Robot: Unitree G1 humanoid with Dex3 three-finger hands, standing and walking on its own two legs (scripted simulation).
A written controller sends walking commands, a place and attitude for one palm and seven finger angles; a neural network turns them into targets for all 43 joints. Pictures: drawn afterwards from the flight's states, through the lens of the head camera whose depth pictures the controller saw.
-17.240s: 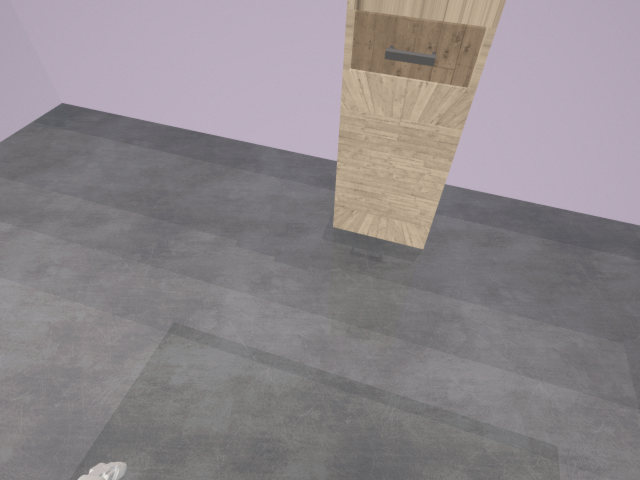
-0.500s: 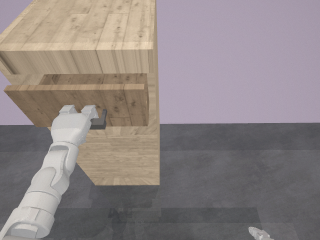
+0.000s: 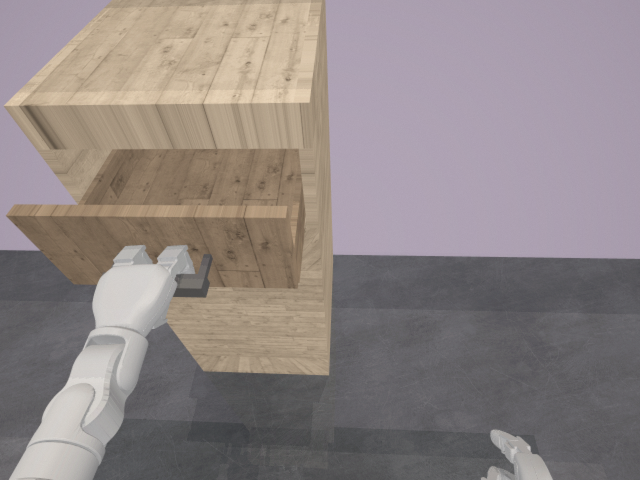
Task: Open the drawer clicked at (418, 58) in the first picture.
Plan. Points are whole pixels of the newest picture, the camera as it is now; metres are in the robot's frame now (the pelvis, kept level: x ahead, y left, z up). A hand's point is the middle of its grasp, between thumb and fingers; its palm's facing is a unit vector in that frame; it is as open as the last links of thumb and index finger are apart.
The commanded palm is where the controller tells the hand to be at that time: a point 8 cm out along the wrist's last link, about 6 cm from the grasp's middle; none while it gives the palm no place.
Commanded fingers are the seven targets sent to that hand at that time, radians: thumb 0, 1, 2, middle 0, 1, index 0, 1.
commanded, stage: pull the drawer open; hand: left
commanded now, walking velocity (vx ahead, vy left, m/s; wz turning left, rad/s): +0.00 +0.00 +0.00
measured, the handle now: (159, 272) +0.37 +0.24 +0.05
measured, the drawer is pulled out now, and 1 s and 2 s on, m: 0.13 0.23 0.30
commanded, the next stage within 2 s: open the thumb to release the handle in 1.86 s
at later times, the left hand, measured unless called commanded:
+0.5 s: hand (147, 340) +0.28 +0.24 +0.03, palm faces +0.00 -0.08 -1.00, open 5.5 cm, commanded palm +0.24 +0.24 +0.09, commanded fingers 0.00 0.90 0.90 -0.40 -1.35 -0.40 -1.35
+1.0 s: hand (128, 394) +0.21 +0.24 +0.03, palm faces +0.01 -0.08 -1.00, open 5.5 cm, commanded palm +0.17 +0.24 +0.09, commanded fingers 0.00 0.90 0.90 -0.40 -1.35 -0.40 -1.35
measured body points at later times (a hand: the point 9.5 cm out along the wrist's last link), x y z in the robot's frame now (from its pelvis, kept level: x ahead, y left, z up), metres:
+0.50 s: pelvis +0.00 +0.00 +0.00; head +0.03 -0.03 +0.45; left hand +0.27 +0.24 +0.08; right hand +0.17 -0.25 -0.11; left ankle +0.00 +0.11 -0.71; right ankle -0.04 -0.11 -0.71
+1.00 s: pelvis +0.00 +0.00 -0.01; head +0.03 -0.03 +0.44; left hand +0.21 +0.24 +0.08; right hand +0.21 -0.22 -0.11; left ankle +0.00 +0.11 -0.71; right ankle -0.04 -0.11 -0.71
